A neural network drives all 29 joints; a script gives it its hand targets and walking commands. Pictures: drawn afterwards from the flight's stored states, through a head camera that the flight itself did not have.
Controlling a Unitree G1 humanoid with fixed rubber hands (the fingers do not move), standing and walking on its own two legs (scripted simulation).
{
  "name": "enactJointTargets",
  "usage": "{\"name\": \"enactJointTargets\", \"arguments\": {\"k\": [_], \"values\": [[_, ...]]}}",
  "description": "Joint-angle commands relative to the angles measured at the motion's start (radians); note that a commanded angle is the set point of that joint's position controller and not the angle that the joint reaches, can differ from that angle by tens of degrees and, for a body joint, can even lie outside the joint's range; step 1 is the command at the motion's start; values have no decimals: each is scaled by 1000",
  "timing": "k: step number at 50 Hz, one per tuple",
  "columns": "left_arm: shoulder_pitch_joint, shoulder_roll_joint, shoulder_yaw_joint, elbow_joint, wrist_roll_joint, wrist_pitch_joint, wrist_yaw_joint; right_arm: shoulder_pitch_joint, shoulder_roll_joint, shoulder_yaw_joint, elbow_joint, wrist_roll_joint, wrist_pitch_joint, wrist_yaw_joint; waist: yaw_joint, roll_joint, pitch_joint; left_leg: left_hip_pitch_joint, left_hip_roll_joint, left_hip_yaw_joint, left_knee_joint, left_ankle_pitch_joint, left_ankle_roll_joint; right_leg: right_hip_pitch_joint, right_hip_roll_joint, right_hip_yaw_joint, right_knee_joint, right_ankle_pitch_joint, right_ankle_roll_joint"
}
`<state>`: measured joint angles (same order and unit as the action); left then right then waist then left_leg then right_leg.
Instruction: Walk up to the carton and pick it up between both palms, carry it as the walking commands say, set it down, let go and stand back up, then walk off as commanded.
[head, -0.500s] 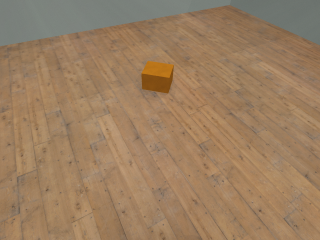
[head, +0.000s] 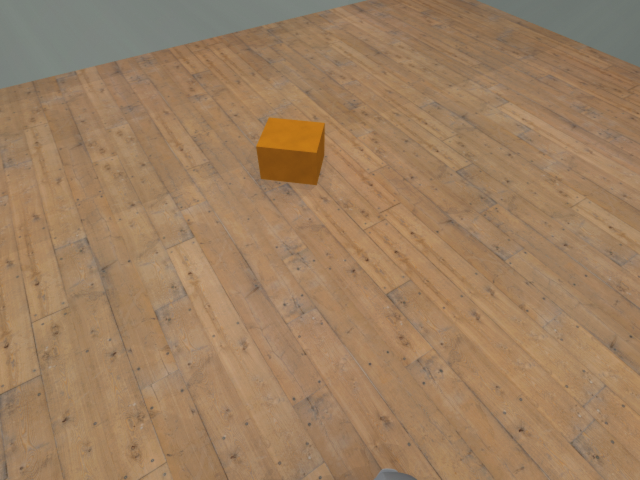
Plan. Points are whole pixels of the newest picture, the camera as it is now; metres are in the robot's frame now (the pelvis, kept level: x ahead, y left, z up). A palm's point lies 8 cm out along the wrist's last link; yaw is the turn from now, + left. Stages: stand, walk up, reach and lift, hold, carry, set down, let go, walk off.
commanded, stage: walk up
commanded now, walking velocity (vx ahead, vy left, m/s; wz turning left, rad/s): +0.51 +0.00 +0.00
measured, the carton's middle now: (292, 151) +1.61 +0.04 -0.68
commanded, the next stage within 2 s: none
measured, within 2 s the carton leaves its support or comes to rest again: neither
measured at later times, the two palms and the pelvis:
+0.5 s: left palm out of the picture +0.14 +0.26 -0.13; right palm (416, 313) +0.40 -0.19 -0.13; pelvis +0.25 +0.04 -0.01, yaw +1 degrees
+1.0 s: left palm (191, 220) +0.65 +0.24 -0.13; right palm (429, 314) +0.41 -0.21 -0.14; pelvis +0.51 +0.02 -0.01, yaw +1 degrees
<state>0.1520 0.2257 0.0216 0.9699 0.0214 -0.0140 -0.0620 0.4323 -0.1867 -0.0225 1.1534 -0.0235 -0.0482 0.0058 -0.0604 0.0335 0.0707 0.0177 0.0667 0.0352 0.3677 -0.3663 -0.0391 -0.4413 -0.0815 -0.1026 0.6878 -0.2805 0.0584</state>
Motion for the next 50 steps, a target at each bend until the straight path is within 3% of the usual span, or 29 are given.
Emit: {"name": "enactJointTargets", "arguments": {"k": [1, 2, 4, 5, 7, 8, 10, 16, 20, 22, 23, 24, 25, 26, 27, 28, 29, 30, 32, 35, 37, 41, 42, 44, 46, 47, 48, 49, 50], "values": [[449, 235, 96, 71, 9, -47, 52, -87, -144, -6, -125, 12, -38, -6, 253, -341, -268, -644, -12, 72, 664, 7, 54, 772, -282, 393, -339, -72, -157], [465, 304, 93, 67, 14, -42, 62, -111, -131, -10, -153, 9, -29, -9, 222, -349, -272, -716, -3, -1, 850, -210, 66, 733, -448, 667, -492, -178, -210], [323, 248, 75, 31, 13, -47, 62, -163, -147, -29, -155, -9, -12, 6, 155, -60, -110, -734, 69, -77, 911, -35, 66, 517, -418, 595, -532, -295, -192], [240, 207, 72, 12, 6, -51, 62, -132, -127, -30, -142, -9, -4, 12, 119, -34, -40, -712, 104, -77, 892, 40, 51, 398, -391, 507, -544, -285, -180], [123, 124, 65, -22, 0, -57, 56, -91, -84, -27, -121, -13, 23, 24, 59, -98, 44, -622, 124, -53, 795, 135, 34, 224, -307, 306, -576, -222, -134], [127, 115, 62, -30, 2, -61, 53, -89, -78, -22, -119, -12, 33, 31, 57, -142, 44, -598, 119, -35, 761, 171, 33, 200, -277, 246, -575, -172, -123], [172, 105, 60, -22, 8, -70, 52, -123, -69, -20, -140, -14, 48, 45, 65, -159, 38, -603, 106, -4, 707, 221, 22, 211, -250, 178, -572, -101, -117], [269, 111, 60, 8, 8, -72, 58, -353, -77, -21, -239, -5, 47, 70, 102, -179, 81, -647, 78, 38, 429, 310, -5, 272, -209, 88, -579, -3, -113], [319, 134, 63, 27, 8, -67, 60, -440, -69, -15, -268, -5, 28, 73, 113, -189, 77, -594, 60, 73, 264, 262, 4, 328, -235, 70, -534, 78, -119], [311, 140, 64, 26, 3, -65, 63, -395, -85, -24, -258, -1, 15, 64, 88, -179, 20, -475, 40, 82, 193, 199, 30, 339, -222, 46, -426, 174, -108], [293, 135, 63, 20, -4, -64, 60, -278, -107, -41, -223, -1, 6, 54, 44, -139, -62, -312, 6, 110, 167, 166, 56, 313, -176, 2, -294, 237, -100], [299, 118, 57, 27, -17, -60, 62, -92, -158, -73, -167, -7, -10, 40, -15, -77, -187, -26, 25, 82, 163, 142, 89, 202, -104, -40, -34, 211, -81], [317, 74, 40, 9, -25, -63, 56, 89, -256, -109, -131, -23, -24, 18, -74, 164, -287, 236, 216, -179, 78, 62, 130, -66, -27, -53, 287, -79, -60], [321, 35, 25, -31, -22, -65, 53, 174, -360, -128, -124, -23, -30, 1, -70, 357, -350, 317, 456, -590, -59, 48, 166, -252, 64, 23, 559, -297, -53], [282, 58, 36, -26, -13, -62, 53, 114, -371, -135, -132, -15, -25, -5, -41, 250, -306, 213, 490, -636, -124, 13, 203, -273, 7, 100, 677, -303, -60], [252, 66, 38, -14, -6, -57, 52, 34, -292, -114, -149, -6, -19, -5, -28, 140, -238, 119, 430, -540, -137, -67, 220, -271, -44, 121, 694, -204, -69], [208, 50, 37, 18, 0, -49, 53, -33, -213, -88, -172, -9, -19, -3, -6, 19, -134, -21, 372, -413, -109, 5, 154, -248, -70, 116, 660, -101, -79], [222, 36, 39, 26, 3, -37, 48, -86, -182, -76, -188, -5, -21, -8, 26, 11, -91, -141, 333, -343, -99, 143, 118, -191, -80, 116, 652, -43, -72], [264, 15, 37, 34, 9, -14, 42, -156, -143, -64, -186, 1, -34, -2, 63, 93, -73, -235, 270, -209, -108, 171, 119, -137, -93, 109, 611, 19, -54], [189, 4, 41, 7, 17, 5, 32, -103, -117, -55, -155, 8, -44, 3, 59, 129, -36, -227, 256, -106, -130, 252, 126, -176, -88, 59, 536, 91, -23], [99, -5, 37, -33, 14, 16, 21, -65, -109, -53, -141, 6, -45, 2, 51, 117, 39, -262, 256, -82, -174, 274, 133, -195, -81, 33, 421, 136, -3], [-41, 1, 21, -91, 8, 18, -7, -20, -129, -60, -112, 1, -43, -4, 28, 164, 96, -200, 212, -10, -194, 333, 125, -159, -53, -10, 114, 193, 18], [-56, 7, 19, -94, 6, 15, -11, -12, -138, -65, -112, 0, -42, -6, 26, 150, 88, -180, 210, 8, -190, 367, 131, -129, -43, -25, 45, 192, 18], [-74, 23, 21, -101, 0, 10, -17, -18, -169, -76, -109, 1, -41, -7, 30, 182, 62, -165, 226, 18, -182, 338, 132, -51, -41, -28, -41, 177, 9], [-40, 39, 26, -94, 2, -14, -8, -37, -170, -67, -104, 5, -38, -3, 49, 230, -8, -183, 183, 65, -115, 236, 131, 95, -16, -51, -102, 144, -15], [10, 57, 38, -71, 6, -27, 0, -27, -160, -59, -99, 5, -33, 0, 72, 164, -59, -219, 160, 91, -11, 268, 124, 217, 1, -73, -139, 147, -32], [116, 88, 60, -27, 6, -39, 15, -17, -136, -46, -99, -2, -32, 1, 112, 30, -139, -305, 124, 105, 170, 301, 108, 405, -1, -63, -153, 129, -66], [296, 163, 93, 30, 13, -47, 32, -2, -102, -31, -115, -3, -35, 2, 180, -191, -252, -490, 74, 121, 477, 197, 73, 637, -153, 152, -236, 20, -124], [433, 262, 113, 48, 24, -49, 47, 12, -61, -9, -151, 5, -33, 2, 199, -450, -337, -661, -13, 64, 745, -164, 53, 750, -412, 533, -442, -126, -162]]}}
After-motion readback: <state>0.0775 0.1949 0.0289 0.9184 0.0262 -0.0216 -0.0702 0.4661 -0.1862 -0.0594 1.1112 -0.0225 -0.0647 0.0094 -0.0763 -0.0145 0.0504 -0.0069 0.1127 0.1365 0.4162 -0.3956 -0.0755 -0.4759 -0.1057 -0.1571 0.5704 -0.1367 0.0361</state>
